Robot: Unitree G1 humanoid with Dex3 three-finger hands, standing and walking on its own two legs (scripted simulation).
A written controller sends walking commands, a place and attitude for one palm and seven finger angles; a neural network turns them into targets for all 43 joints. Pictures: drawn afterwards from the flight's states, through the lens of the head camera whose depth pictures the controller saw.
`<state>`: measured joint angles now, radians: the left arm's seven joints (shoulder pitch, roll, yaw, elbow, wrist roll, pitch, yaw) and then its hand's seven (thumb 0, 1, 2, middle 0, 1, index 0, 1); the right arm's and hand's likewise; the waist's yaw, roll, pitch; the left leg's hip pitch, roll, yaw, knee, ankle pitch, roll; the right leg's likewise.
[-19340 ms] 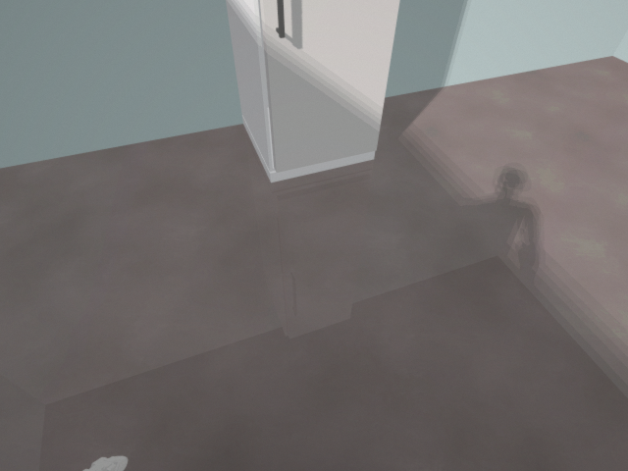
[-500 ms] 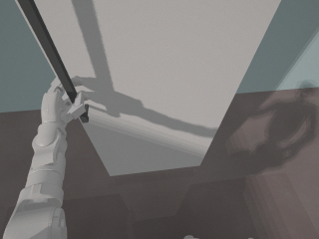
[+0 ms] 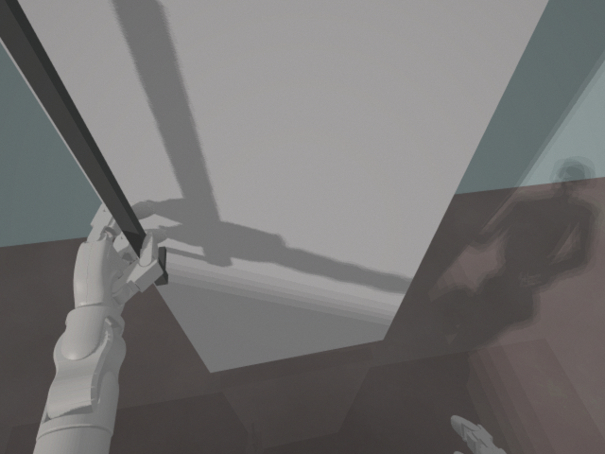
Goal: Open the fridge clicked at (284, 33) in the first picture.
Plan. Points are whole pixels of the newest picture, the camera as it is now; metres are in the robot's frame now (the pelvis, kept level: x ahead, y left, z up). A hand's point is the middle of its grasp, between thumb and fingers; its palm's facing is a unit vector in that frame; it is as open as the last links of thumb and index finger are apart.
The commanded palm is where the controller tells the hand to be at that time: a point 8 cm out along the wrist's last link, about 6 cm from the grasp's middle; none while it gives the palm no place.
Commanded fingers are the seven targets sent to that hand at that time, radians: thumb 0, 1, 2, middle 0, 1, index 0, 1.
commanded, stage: walk backward, drawing the door open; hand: left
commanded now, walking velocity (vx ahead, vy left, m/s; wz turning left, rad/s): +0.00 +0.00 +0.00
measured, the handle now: (105, 165) +0.40 +0.23 +0.19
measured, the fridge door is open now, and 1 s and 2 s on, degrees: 2 17 51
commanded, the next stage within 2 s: none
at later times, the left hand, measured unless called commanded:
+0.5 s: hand (162, 296) +0.29 +0.17 +0.09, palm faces +0.18 -0.97 -0.14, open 5.3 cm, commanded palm +0.25 +0.21 +0.08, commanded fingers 0.00 0.90 0.90 -0.45 -1.40 -0.45 -1.40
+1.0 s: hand (185, 337) +0.24 +0.13 +0.09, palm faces +0.46 -0.88 -0.11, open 5.3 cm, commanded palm +0.19 +0.16 +0.08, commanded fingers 0.00 0.90 0.90 -0.45 -1.40 -0.45 -1.40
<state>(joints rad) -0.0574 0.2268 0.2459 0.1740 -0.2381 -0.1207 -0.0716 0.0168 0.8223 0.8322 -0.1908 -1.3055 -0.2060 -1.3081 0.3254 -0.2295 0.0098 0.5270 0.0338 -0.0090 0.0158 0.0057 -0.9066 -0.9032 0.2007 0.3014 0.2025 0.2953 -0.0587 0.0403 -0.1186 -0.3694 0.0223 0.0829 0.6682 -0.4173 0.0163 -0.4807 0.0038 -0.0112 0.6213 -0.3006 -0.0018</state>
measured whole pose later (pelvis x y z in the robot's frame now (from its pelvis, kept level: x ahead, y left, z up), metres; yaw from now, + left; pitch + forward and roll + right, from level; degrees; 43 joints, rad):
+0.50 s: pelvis +0.07 +0.02 +0.02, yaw +7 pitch +0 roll +2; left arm 0.35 0.12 -0.07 -0.27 0.00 -0.09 0.06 0.02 0.76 0.83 -0.43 -1.39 -0.43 -1.40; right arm 0.16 -0.20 0.05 0.52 -0.03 -0.03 -0.07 0.01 -0.91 -0.90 0.20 0.30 0.20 0.30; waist 0.02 0.00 0.10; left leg -0.54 -0.03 0.03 0.93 -0.29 -0.03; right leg -0.12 -0.05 -0.19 0.51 -0.33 -0.06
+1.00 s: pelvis +0.07 -0.08 -0.01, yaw +30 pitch +0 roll +0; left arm 0.26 0.13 -0.09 -0.25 -0.01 -0.04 0.07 0.03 0.77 0.82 -0.46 -1.40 -0.40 -1.40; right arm 0.26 -0.20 0.00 0.61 -0.04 -0.08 -0.12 0.01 -0.90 -0.90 0.20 0.30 0.20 0.30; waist -0.06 0.01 0.01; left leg -0.32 0.08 0.09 0.69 -0.31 -0.02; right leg -0.39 -0.06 -0.23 0.67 -0.27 -0.07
